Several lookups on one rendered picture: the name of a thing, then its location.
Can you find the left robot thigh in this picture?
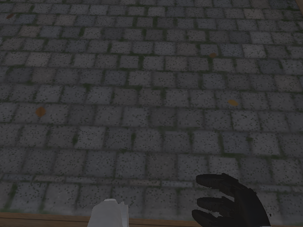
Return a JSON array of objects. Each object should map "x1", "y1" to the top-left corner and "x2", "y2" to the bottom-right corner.
[{"x1": 87, "y1": 201, "x2": 130, "y2": 227}]

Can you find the right robot hand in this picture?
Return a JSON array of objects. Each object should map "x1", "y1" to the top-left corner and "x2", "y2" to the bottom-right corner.
[{"x1": 191, "y1": 173, "x2": 272, "y2": 227}]

